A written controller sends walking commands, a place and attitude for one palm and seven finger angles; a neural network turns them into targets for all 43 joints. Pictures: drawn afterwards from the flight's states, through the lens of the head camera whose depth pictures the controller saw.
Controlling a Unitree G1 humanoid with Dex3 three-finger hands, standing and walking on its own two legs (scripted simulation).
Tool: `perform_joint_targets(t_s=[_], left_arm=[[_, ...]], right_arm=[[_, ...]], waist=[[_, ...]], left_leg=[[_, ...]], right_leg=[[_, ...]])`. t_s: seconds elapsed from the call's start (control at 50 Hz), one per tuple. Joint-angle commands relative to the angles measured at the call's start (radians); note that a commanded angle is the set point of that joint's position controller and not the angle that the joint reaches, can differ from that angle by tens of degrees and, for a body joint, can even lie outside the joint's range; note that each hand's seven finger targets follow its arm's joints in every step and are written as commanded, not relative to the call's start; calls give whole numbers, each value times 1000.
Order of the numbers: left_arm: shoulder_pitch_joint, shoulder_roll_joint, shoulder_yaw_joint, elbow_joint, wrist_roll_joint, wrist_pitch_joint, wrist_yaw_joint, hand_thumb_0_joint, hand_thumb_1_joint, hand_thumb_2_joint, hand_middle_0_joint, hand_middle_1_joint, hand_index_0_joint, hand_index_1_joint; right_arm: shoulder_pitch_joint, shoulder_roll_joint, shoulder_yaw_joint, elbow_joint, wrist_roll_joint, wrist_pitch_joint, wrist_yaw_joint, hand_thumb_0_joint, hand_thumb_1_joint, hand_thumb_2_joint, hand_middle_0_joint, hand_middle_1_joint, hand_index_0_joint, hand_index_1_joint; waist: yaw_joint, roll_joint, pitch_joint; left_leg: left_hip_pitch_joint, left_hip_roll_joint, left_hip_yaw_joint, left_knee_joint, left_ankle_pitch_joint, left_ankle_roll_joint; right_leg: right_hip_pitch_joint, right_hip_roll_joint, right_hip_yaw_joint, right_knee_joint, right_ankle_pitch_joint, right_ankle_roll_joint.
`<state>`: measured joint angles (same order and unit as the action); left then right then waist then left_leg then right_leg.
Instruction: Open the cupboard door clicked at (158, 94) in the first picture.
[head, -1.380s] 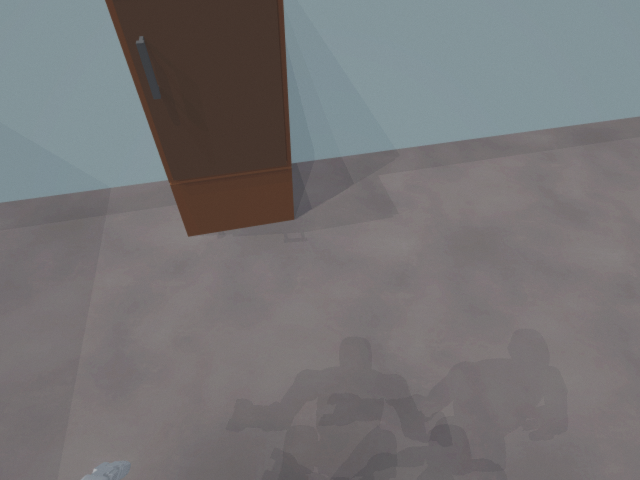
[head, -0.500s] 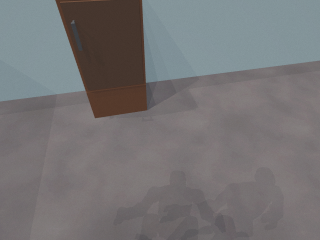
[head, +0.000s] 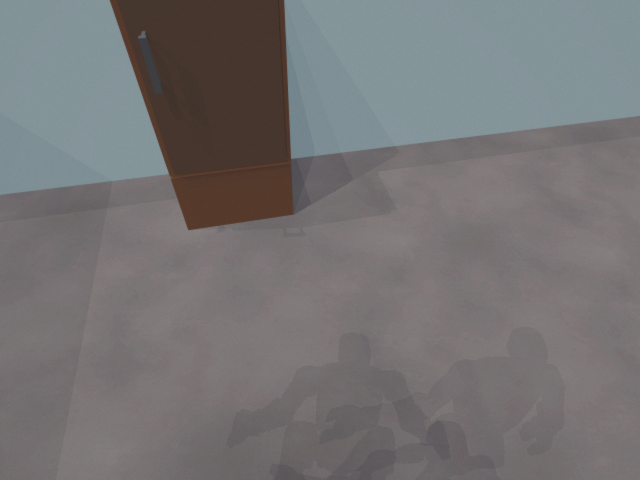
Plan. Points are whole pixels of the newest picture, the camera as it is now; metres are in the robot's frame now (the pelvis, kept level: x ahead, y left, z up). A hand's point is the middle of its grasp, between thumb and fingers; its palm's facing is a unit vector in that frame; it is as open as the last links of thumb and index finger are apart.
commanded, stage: look at it before walking up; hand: left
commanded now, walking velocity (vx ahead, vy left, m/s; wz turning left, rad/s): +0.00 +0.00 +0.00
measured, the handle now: (151, 62) +1.16 +0.56 -0.03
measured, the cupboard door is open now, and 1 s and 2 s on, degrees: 0 0 0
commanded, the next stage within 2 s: walk to a spot facing it in 0.26 s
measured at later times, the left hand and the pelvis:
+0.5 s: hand out of the picture +0.08 +0.24 -0.16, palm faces +0.01 -0.95 -0.31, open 7.4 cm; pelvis +0.02 +0.00 +0.00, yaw +2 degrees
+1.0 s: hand out of the picture +0.15 +0.29 -0.18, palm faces +0.22 -0.96 -0.16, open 7.4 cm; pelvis +0.16 +0.10 +0.00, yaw +13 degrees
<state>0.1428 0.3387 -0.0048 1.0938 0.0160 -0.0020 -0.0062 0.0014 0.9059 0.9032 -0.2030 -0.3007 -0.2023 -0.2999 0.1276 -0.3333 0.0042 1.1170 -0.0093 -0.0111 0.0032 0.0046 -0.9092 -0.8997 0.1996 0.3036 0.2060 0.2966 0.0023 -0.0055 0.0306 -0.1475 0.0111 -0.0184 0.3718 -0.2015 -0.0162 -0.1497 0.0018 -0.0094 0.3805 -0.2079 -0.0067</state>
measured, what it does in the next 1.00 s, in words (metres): walks ahead: left foot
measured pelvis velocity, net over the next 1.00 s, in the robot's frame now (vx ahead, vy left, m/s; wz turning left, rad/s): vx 0.16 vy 0.10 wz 0.22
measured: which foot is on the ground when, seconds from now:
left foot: down 0.00-0.50, up 0.52-0.70, down 0.72-1.00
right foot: down 0.00-0.72, up 0.74-1.00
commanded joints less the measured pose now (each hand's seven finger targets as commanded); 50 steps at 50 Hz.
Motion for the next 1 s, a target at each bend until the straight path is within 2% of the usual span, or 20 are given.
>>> perform_joint_targets(t_s=[0.0, 0.34, 0.38, 0.4, 0.44, 0.48, 0.5, 0.52, 0.58, 0.64, 0.66, 0.68, 0.7, 0.72, 0.74, 0.76, 0.8, 0.82, 0.88, 0.98], left_arm=[[-33, 203, 38, -68, -5, -25, 19, 0, 900, 900, -200, -300, -200, -300], [-37, 207, 38, -70, -5, -27, 19, 0, 900, 900, -200, -300, -200, -300], [29, 92, 15, -42, -7, -7, 24, 0, 900, 900, -200, -300, -200, -300], [52, 91, 19, -43, -2, 1, 23, 0, 900, 900, -200, -300, -200, -300], [93, 128, 38, -44, 4, 12, 16, 0, 900, 900, -200, -300, -200, -300], [159, 171, 61, -58, 10, 11, 17, 0, 900, 900, -200, -300, -200, -300], [182, 173, 68, -63, 13, 3, 20, 0, 900, 900, -200, -300, -200, -300], [175, 163, 72, -71, 14, -12, 22, 0, 900, 900, -200, -300, -200, -300], [145, 142, 78, -88, 19, -35, 19, 0, 900, 900, -200, -300, -200, -300], [120, 115, 81, -91, 13, -33, 16, 0, 900, 900, -200, -300, -200, -300], [132, 101, 78, -88, 7, -30, 13, 0, 900, 900, -200, -300, -200, -300], [144, 48, 66, -96, 1, -25, 7, 0, 900, 900, -200, -300, -200, -300], [133, -32, 49, -136, -6, -24, -3, 0, 900, 900, -200, -300, -200, -300], [63, -28, 47, -177, 3, -23, 2, 0, 900, 900, -200, -300, -200, -300], [50, -22, 55, -162, 9, -24, 4, 0, 900, 900, -200, -300, -200, -300], [48, -38, 59, -148, 10, -29, -3, 0, 900, 900, -200, -300, -200, -300], [98, -47, 60, -105, 18, -32, -14, 0, 900, 900, -200, -300, -200, -300], [129, -68, 56, -91, 19, -30, -15, 0, 900, 900, -200, -300, -200, -300], [149, -90, 55, -78, 16, -21, -10, 0, 900, 900, -200, -300, -200, -300], [34, -111, 61, -115, 12, -17, -10, 0, 900, 900, -200, -300, -200, -300]], right_arm=[[-40, -199, -37, -65, 2, -22, -17, 0, -900, -900, 200, 300, 200, 300], [-62, -204, -37, -70, 2, -22, -18, 0, -900, -900, 200, 300, 200, 300], [-4, -82, -8, -48, -5, -2, -12, 0, -900, -900, 200, 300, 200, 300], [24, -75, -7, -48, -8, 6, -9, 0, -900, -900, 200, 300, 200, 300], [15, -68, -11, -66, -16, 17, -4, 0, -900, -900, 200, 300, 200, 300], [-8, -62, -22, -107, -16, 23, -1, 0, -900, -900, 200, 300, 200, 300], [-22, -73, -33, -132, -15, 23, 4, 0, -900, -900, 200, 300, 200, 300], [-20, -71, -39, -140, -13, 14, 9, 0, -900, -900, 200, 300, 200, 300], [18, -14, -40, -151, -5, 2, 26, 0, -900, -900, 200, 300, 200, 300], [156, 26, -42, -123, -5, -7, 29, 0, -900, -900, 200, 300, 200, 300], [249, 15, -50, -92, -8, -11, 25, 0, -900, -900, 200, 300, 200, 300], [372, -40, -69, -55, -12, -19, 16, 0, -900, -900, 200, 300, 200, 300], [479, -145, -99, -38, -22, -29, 6, 0, -900, -900, 200, 300, 200, 300], [493, -156, -97, -35, -14, -24, -8, 0, -900, -900, 200, 300, 200, 300], [423, -107, -84, -45, -10, -22, -11, 0, -900, -900, 200, 300, 200, 300], [362, -64, -76, -65, -8, -30, -16, 0, -900, -900, 200, 300, 200, 300], [299, 8, -57, -71, -8, -55, -20, 0, -900, -900, 200, 300, 200, 300], [311, 22, -55, -61, -7, -66, -23, 0, -900, -900, 200, 300, 200, 300], [347, 44, -57, -34, 0, -80, -29, 0, -900, -900, 200, 300, 200, 300], [415, 86, -56, 10, 4, -85, -36, 0, -900, -900, 200, 300, 200, 300]], waist=[[2, 6, -69], [4, 10, -74], [6, -4, -81], [10, -19, -72], [34, -82, 20], [66, -215, 68], [72, -203, 82], [58, -162, 93], [22, -97, 71], [-41, -89, 58], [-72, -21, 18], [-116, 162, -13], [-140, 447, -18], [-133, 315, 23], [-99, 193, 64], [-77, 136, 88], [-29, 71, 93], [-21, 71, 69], [-14, 61, 27], [-35, 67, 107]], left_leg=[[12, 105, -86, -48, 154, 42], [41, 108, -76, -51, 198, 38], [12, 91, -62, -23, 98, 23], [-35, 77, -59, 4, 3, 27], [-207, 26, -25, 84, -202, 27], [-349, 8, 40, 323, -290, 20], [-409, 35, 29, 447, -319, 26], [-446, 62, 12, 511, -286, 29], [-382, 90, 52, 433, -259, 22], [-131, 50, 146, 234, -124, 24], [27, 16, 173, 167, -67, 26], [150, 66, 37, 65, -172, 49], [215, 324, -423, -131, -320, 145], [151, 405, -569, -230, -381, 209], [75, 376, -514, -234, -421, 207], [14, 341, -468, -232, -399, 204], [-55, 276, -316, -234, -230, 173], [-19, 248, -250, -219, -98, 163], [76, 229, -151, -202, 94, 184], [144, 227, -93, -222, 210, 186]], right_leg=[[21, -126, 102, -63, 130, -23], [37, -132, 99, -66, 196, -22], [48, -130, 78, -57, 46, -1], [56, -128, 84, -56, -93, -2], [52, -176, 153, -123, -352, -33], [58, -322, 307, -241, -498, -115], [67, -383, 347, -265, -499, -153], [84, -398, 333, -257, -414, -170], [84, -368, 131, -172, -169, -149], [-61, -307, -29, -69, -149, -86], [-135, -262, -95, 47, -151, -57], [-233, -181, -162, 320, -138, -19], [-482, -43, -193, 649, -404, 46], [-560, -50, -56, 793, -414, 23], [-560, -105, -7, 848, -314, 4], [-564, -130, 0, 866, -225, 5], [-486, -155, 5, 820, -102, 19], [-473, -151, -6, 796, -66, 31], [-496, -147, -26, 741, -21, 50], [-601, -149, -50, 647, 46, 63]])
